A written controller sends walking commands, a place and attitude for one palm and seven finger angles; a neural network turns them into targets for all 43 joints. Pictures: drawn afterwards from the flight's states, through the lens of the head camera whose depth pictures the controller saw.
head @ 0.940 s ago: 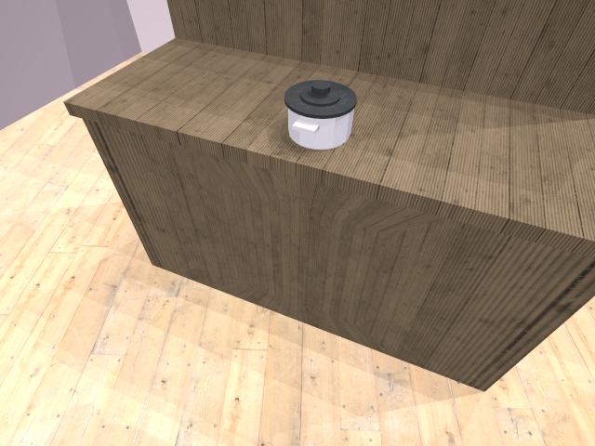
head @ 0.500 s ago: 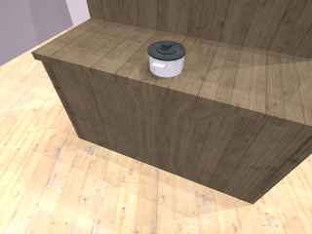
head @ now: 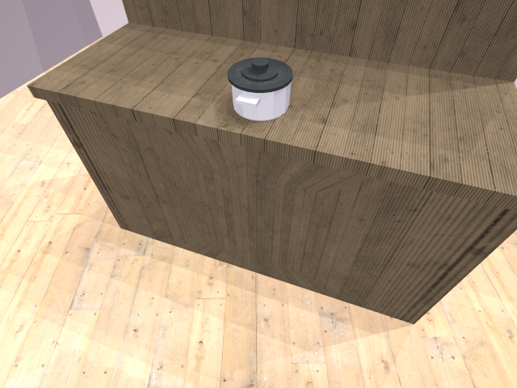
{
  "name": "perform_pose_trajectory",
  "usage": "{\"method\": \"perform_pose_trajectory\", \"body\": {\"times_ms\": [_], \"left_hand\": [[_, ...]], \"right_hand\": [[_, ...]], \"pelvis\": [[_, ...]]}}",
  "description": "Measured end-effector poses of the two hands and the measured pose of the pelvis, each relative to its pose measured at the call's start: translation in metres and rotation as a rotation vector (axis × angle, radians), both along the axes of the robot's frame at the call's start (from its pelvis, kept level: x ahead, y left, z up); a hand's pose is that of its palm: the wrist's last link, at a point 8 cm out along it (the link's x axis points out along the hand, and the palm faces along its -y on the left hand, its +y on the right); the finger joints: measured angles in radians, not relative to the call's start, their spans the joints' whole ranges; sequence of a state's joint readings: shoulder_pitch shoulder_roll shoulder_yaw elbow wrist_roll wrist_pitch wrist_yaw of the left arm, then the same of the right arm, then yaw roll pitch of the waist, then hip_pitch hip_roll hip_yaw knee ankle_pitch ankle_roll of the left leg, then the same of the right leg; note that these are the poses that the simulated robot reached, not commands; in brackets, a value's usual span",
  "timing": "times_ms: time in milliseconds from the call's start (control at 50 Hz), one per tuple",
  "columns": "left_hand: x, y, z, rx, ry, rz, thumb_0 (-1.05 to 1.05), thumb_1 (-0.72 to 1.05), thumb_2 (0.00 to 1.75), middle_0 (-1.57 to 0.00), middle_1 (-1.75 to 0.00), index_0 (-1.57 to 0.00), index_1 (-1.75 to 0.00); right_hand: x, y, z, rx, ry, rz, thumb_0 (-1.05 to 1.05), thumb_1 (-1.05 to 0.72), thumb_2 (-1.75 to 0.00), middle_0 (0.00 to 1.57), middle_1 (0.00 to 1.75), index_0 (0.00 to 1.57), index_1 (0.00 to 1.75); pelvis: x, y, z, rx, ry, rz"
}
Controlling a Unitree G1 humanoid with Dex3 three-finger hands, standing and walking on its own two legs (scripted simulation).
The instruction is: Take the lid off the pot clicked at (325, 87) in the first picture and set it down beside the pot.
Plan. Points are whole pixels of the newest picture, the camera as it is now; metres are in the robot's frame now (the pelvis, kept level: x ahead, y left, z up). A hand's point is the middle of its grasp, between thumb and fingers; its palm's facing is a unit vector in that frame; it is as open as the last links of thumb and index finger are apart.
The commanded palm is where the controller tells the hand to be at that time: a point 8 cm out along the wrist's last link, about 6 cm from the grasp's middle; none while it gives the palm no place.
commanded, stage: turn to face it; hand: left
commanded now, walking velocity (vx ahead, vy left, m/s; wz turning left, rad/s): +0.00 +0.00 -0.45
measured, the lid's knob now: (260, 64) +0.80 +0.05 +0.11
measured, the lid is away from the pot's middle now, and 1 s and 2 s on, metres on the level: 0.00 0.00 0.00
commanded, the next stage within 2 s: take the last steps up to it in 0.46 s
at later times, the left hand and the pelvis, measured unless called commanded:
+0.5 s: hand out of the picture +0.08 +0.21 -0.17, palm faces -0.11 -0.97 -0.21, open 7.4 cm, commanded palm none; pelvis +0.00 +0.02 +0.00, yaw -11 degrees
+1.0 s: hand out of the picture +0.06 +0.17 -0.16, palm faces -0.13 -0.97 -0.18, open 7.4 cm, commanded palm none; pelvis +0.07 -0.01 +0.01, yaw -13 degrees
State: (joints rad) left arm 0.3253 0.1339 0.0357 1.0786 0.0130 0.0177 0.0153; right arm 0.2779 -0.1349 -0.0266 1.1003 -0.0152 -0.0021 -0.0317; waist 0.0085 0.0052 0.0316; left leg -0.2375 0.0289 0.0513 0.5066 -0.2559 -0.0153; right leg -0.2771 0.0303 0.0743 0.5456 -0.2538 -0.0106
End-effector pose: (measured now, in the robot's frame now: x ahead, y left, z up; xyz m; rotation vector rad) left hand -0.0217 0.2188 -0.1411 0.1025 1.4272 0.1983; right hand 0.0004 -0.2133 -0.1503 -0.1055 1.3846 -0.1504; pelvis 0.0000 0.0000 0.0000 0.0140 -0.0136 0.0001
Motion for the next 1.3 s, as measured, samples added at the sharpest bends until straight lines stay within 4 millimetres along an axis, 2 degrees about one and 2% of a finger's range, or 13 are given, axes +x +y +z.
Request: {"method": "perform_pose_trajectory", "body": {"times_ms": [180, 360, 520, 660, 720, 800, 880, 940, 1000, 1080, 1140, 1180, 1300], "left_hand": [[0.031, 0.009, 0.0, 0.036, -0.049, -0.051, 0.0, 0.91, 0.9, -0.2, -0.3, -0.2, -0.3], [0.068, 0.032, -0.008, 0.007, -0.109, -0.118, 0.0, 0.91, 0.9, -0.2, -0.3, -0.2, -0.3], [0.109, 0.037, 0.007, 0.02, -0.152, -0.232, 0.01, 0.91, 0.9, -0.2, -0.3, -0.19, -0.3], [0.133, 0.007, 0.011, 0.045, -0.177, -0.332, 0.0, 0.91, 0.9, -0.19, -0.3, -0.19, -0.3], [0.131, -0.008, 0.014, 0.04, -0.197, -0.327, 0.0, 0.91, 0.9, -0.2, -0.3, -0.19, -0.3], [0.115, -0.016, 0.02, 0.029, -0.164, -0.286, 0.0, 0.92, 0.9, -0.2, -0.3, -0.2, -0.3], [0.099, -0.015, 0.019, 0.014, -0.09, -0.262, 0.0, 0.92, 0.9, -0.2, -0.3, -0.2, -0.3], [0.091, -0.01, 0.017, 0.003, -0.036, -0.237, 0.0, 0.92, 0.9, -0.2, -0.3, -0.2, -0.3], [0.089, -0.001, 0.013, -0.006, 0.011, -0.207, 0.01, 0.91, 0.9, -0.2, -0.3, -0.2, -0.3], [0.1, 0.019, 0.001, -0.013, 0.065, -0.169, 0.01, 0.91, 0.9, -0.2, -0.3, -0.2, -0.3], [0.121, 0.039, -0.017, -0.017, 0.096, -0.159, 0.01, 0.91, 0.9, -0.2, -0.3, -0.2, -0.3], [0.144, 0.05, -0.023, -0.008, 0.1, -0.171, 0.01, 0.91, 0.9, -0.2, -0.3, -0.2, -0.3], [0.25, 0.056, -0.005, 0.016, -0.084, -0.219, 0.01, 0.91, 0.9, -0.2, -0.3, -0.19, -0.3]], "right_hand": [[0.012, -0.025, -0.005, -0.041, -0.055, -0.05, 0.0, -0.91, -0.9, 0.2, 0.3, 0.2, 0.3], [0.027, -0.021, 0.021, -0.134, -0.18, -0.09, 0.0, -0.91, -0.9, 0.2, 0.3, 0.2, 0.3], [-0.001, -0.002, 0.025, -0.091, -0.15, -0.147, 0.0, -0.91, -0.9, 0.2, 0.3, 0.2, 0.3], [-0.048, -0.012, 0.0, -0.034, -0.055, -0.236, 0.0, -0.92, -0.9, 0.2, 0.3, 0.2, 0.3], [-0.067, -0.018, -0.006, -0.008, 0.024, -0.246, 0.0, -0.92, -0.9, 0.2, 0.3, 0.2, 0.3], [-0.068, -0.027, 0.004, -0.002, 0.063, -0.247, 0.01, -0.91, -0.9, 0.2, 0.3, 0.2, 0.3], [-0.046, -0.034, 0.014, -0.017, 0.038, -0.252, 0.01, -0.91, -0.9, 0.2, 0.3, 0.2, 0.3], [-0.016, -0.035, 0.018, -0.028, 0.011, -0.238, 0.01, -0.91, -0.9, 0.2, 0.3, 0.2, 0.3], [0.024, -0.034, 0.021, -0.038, -0.029, -0.206, 0.01, -0.91, -0.9, 0.2, 0.3, 0.2, 0.3], [0.093, -0.024, 0.021, -0.057, -0.107, -0.155, 0.01, -0.91, -0.9, 0.2, 0.3, 0.2, 0.3], [0.143, -0.015, 0.012, -0.093, -0.193, -0.121, 0.01, -0.91, -0.9, 0.2, 0.3, 0.2, 0.3], [0.163, -0.005, 0.01, -0.101, -0.22, -0.122, 0.0, -0.91, -0.9, 0.2, 0.3, 0.2, 0.3], [0.183, 0.02, 0.016, -0.069, -0.187, -0.155, 0.0, -0.94, -0.9, 0.2, 0.3, 0.2, 0.3]], "pelvis": [[-0.001, -0.004, -0.007, -0.005, 0.014, -0.048], [-0.005, 0.018, -0.005, -0.009, 0.015, -0.125], [-0.005, 0.018, 0.005, -0.003, 0.018, -0.202], [-0.004, -0.002, -0.004, 0.018, 0.02, -0.248], [0.001, -0.008, -0.004, -0.004, 0.012, -0.239], [0.016, -0.014, 0.005, 0.0, 0.008, -0.24], [0.034, -0.016, 0.011, 0.004, 0.005, -0.235], [0.051, -0.013, 0.012, 0.001, 0.005, -0.229], [0.071, -0.006, 0.01, -0.003, 0.006, -0.221], [0.105, 0.01, 0.002, -0.007, 0.005, -0.209], [0.135, 0.026, -0.015, -0.021, 0.006, -0.212], [0.146, 0.033, -0.019, -0.007, -0.004, -0.21], [0.178, 0.038, -0.004, 0.028, -0.001, -0.216]]}}
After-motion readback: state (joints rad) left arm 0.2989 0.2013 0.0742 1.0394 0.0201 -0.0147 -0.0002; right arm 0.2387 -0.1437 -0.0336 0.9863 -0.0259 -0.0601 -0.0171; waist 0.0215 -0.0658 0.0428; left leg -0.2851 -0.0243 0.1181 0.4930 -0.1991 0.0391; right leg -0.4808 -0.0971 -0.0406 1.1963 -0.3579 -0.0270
